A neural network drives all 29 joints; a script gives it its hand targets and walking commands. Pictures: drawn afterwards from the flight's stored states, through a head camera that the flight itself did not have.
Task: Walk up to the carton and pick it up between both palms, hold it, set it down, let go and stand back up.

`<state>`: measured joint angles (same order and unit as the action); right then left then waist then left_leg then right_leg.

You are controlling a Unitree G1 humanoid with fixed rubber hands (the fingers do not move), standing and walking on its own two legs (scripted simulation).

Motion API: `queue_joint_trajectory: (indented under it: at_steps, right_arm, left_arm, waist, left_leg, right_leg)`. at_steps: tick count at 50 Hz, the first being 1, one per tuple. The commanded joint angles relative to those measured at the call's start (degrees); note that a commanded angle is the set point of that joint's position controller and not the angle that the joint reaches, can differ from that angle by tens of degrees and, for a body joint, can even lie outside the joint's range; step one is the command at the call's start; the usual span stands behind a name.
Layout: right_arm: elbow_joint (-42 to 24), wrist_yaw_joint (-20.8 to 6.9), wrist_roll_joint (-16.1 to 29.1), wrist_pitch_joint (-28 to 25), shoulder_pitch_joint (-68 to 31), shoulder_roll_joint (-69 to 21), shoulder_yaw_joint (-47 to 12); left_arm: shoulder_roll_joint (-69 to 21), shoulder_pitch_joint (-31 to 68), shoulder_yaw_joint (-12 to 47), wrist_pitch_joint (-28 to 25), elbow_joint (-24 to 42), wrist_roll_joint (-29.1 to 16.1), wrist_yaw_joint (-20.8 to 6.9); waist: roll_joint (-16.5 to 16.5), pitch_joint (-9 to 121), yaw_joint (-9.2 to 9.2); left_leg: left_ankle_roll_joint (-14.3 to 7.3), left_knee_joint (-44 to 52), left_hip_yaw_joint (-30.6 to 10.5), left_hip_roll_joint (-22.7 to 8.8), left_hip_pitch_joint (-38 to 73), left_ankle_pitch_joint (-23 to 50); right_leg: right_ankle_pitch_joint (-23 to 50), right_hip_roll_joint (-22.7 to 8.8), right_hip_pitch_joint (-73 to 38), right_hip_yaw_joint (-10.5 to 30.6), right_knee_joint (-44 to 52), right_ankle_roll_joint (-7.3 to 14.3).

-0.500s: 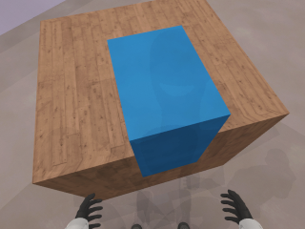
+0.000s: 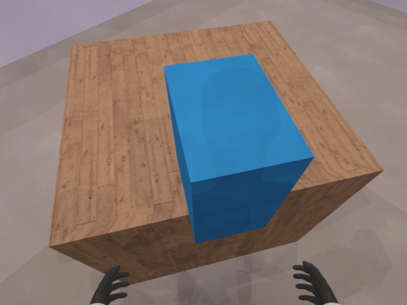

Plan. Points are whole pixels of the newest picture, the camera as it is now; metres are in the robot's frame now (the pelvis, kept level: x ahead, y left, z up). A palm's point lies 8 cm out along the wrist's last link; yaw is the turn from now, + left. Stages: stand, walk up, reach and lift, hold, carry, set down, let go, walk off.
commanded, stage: let go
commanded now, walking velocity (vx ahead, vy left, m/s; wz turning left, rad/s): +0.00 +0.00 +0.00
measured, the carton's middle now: (221, 157) +0.38 -0.02 +0.06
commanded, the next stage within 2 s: stand in 0.64 s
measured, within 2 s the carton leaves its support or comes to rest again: neither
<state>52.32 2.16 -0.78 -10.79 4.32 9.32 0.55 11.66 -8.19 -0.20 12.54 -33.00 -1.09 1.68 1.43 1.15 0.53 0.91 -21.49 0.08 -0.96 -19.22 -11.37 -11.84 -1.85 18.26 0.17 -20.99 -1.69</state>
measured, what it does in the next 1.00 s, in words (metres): stands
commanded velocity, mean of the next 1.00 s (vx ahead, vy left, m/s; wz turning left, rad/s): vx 0.00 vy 0.00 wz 0.00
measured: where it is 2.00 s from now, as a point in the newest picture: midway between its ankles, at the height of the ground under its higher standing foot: outside the picture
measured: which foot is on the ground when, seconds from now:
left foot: down 0.00-1.00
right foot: down 0.00-1.00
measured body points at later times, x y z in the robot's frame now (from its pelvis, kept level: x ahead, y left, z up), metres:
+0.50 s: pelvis +0.01 -0.01 +0.00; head +0.00 +0.01 +0.45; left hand +0.17 +0.20 -0.09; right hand +0.16 -0.24 -0.10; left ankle -0.02 +0.13 -0.74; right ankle -0.02 -0.14 -0.74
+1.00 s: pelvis +0.01 -0.01 -0.01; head +0.00 +0.00 +0.44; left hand +0.01 +0.23 -0.16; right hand +0.00 -0.24 -0.16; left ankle -0.02 +0.13 -0.74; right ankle -0.02 -0.14 -0.74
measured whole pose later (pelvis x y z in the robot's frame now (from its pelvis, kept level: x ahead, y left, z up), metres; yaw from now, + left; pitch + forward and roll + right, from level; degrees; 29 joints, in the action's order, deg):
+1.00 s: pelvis +0.01 -0.01 -0.01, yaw +3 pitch +0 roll -1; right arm 62.7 -0.8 -1.7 0.0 19.9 9.2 3.2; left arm 10.1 -22.0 -3.0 -1.9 -52.5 1.6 1.9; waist -0.3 1.8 -0.3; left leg 2.0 -32.5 -4.0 -2.1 -13.5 -18.8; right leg -18.4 -0.4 9.3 -3.5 -28.1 -0.6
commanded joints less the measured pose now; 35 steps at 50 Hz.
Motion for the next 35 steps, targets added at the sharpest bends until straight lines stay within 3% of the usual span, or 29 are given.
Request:
queue_joint_trajectory:
  at_steps: [1,5,6,7,8,11,20,32,33,35]
  right_arm:
    - [-6.4,0.3,0.3,-2.7,-1.0,7.7,1.8]
    - [-7.8,0.3,0.1,-3.0,-0.6,8.0,1.6]
    - [-10.5,-2.5,1.6,-4.9,-5.3,11.0,7.4]
    - [-8.6,-3.2,2.1,-6.8,-2.3,11.0,6.3]
    - [-8.4,-3.0,1.9,-8.5,-2.5,11.0,6.6]
    - [-4.9,-2.6,1.9,-10.8,-1.3,8.4,5.1]
    - [-4.2,-3.1,0.8,-9.0,-4.3,5.7,4.3]
    - [-8.0,-3.4,-0.7,-8.5,-3.7,6.3,5.6]
    - [0.4,-3.5,1.1,2.4,10.4,6.6,4.5]
    - [-2.5,-3.5,-0.1,8.4,10.4,6.9,4.5]
  left_arm:
    - [6.1,1.0,-1.2,-2.3,8.9,0.3,0.4]
    - [5.8,0.3,-0.9,-3.0,9.7,0.2,0.5]
    - [7.9,2.5,-2.0,-2.4,25.0,2.7,0.1]
    - [5.8,-0.9,-0.8,-2.6,22.5,3.1,-0.6]
    - [6.0,-1.6,-1.6,-3.7,22.9,3.0,-1.2]
    - [5.6,-4.4,-0.5,-4.7,20.9,2.8,-2.2]
    - [6.4,-1.6,-1.1,-2.4,18.5,3.3,-2.0]
    - [8.2,-0.8,-1.0,-3.4,18.5,1.6,-1.1]
    - [6.1,-11.5,-3.1,-10.7,5.5,5.7,-0.7]
    - [7.2,-12.7,-3.3,-15.0,3.4,5.2,-0.7]
  waist:
    - [-2.0,13.2,0.04]
    - [-1.9,11.6,-0.18]
    - [-3.4,16.5,-4.3]
    - [-1.9,12.5,-2.65]
    - [-1.5,13.1,-3.04]
    - [-1.4,9.9,-1.66]
    - [-2.5,1.3,-1.43]
    - [-0.3,3.8,-0.98]
    - [-8.7,1.6,-3.28]
    - [-2.3,1.0,-1.71]
  left_leg:
    - [1.5,1.2,0.2,2.7,7.9,18.8]
    - [1.0,1.4,0.1,2.6,7.6,17.5]
    - [2.3,-1.1,3.3,0.4,21.1,25.5]
    - [3.2,-1.8,2.9,0.7,20.2,30.4]
    - [3.2,-2.0,3.1,0.9,20.4,30.7]
    - [3.1,-2.0,4.0,1.6,19.2,26.8]
    - [2.6,-0.1,4.6,1.7,14.4,13.2]
    - [1.1,-1.8,5.4,2.4,11.0,10.8]
    - [-1.4,-3.1,-2.9,-6.3,2.0,18.4]
    - [-1.5,-6.0,-2.9,-5.7,2.9,14.8]
  right_leg:
    - [15.2,3.5,-8.2,0.7,0.7,2.5]
    - [13.7,3.7,-8.2,0.6,0.7,2.5]
    - [18.3,8.0,-11.3,-1.9,0.1,1.1]
    - [18.8,8.8,-9.6,-1.9,1.2,1.3]
    - [19.2,8.6,-10.4,-1.7,1.5,1.4]
    - [18.9,7.5,-10.5,-1.1,1.8,1.4]
    - [8.6,5.5,-8.5,-0.5,2.4,1.4]
    - [14.0,4.7,-11.0,0.5,-1.1,0.3]
    - [8.3,-2.3,-13.7,1.8,-1.5,0.3]
    - [15.3,-2.3,-12.3,2.8,-3.1,1.3]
